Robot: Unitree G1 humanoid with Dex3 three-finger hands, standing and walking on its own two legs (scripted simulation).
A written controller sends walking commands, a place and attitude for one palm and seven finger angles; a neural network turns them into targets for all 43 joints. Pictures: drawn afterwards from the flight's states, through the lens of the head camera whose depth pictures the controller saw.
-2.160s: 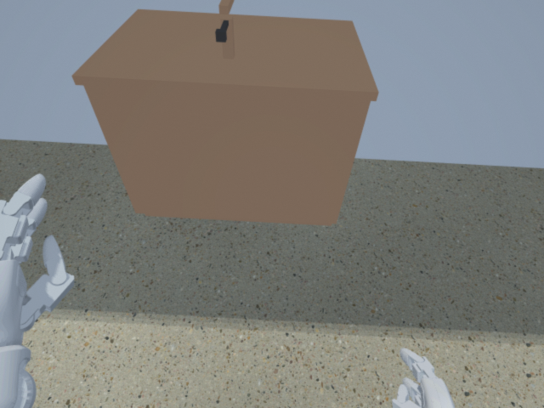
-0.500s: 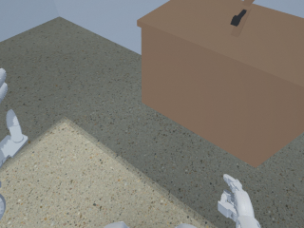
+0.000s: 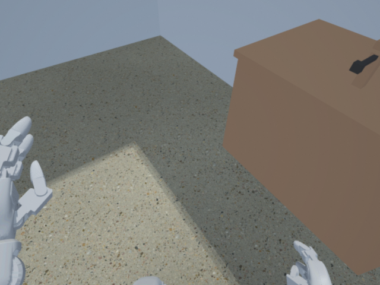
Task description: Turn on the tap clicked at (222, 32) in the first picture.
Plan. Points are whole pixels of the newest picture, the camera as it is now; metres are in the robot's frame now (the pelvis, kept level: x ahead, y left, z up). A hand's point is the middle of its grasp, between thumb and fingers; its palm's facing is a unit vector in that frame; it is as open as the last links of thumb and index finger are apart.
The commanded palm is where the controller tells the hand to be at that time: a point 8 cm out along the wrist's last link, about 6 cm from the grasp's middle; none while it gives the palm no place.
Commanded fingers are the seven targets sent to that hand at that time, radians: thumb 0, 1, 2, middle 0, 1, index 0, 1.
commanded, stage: walk to a spot facing it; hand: left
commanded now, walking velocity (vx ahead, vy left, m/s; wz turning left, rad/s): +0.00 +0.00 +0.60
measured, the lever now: (357, 67) +0.71 -0.48 +0.11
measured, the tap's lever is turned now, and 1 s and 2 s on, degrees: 0 0 0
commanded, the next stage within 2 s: turn to face it in 1.28 s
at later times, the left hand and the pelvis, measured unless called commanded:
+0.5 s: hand out of the picture +0.10 +0.28 +0.18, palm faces +0.65 -0.63 -0.42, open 7.4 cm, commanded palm +0.04 +0.30 +0.18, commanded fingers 0.00 0.90 0.90 -0.20 -0.30 -0.20 -0.30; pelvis -0.03 -0.01 +0.00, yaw +18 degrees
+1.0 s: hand out of the picture +0.11 +0.36 +0.18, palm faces +0.77 -0.50 -0.38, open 7.4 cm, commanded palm +0.03 +0.36 +0.18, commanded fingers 0.00 0.90 0.90 -0.20 -0.30 -0.20 -0.30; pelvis +0.03 +0.03 -0.01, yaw +31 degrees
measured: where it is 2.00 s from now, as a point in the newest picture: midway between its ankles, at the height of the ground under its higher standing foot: outside the picture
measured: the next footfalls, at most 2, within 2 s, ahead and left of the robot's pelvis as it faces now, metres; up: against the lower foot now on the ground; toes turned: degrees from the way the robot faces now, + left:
left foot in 0.12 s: +0.02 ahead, +0.13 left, +0.00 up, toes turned +11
right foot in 0.50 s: +0.03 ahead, -0.11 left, +0.00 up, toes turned +11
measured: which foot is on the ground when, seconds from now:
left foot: up 0.00-0.10, down 0.12-0.48, up 0.50-0.86, down 0.88-1.00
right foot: down 0.00-0.14, up 0.16-0.48, down 0.50-0.86, up 0.88-1.00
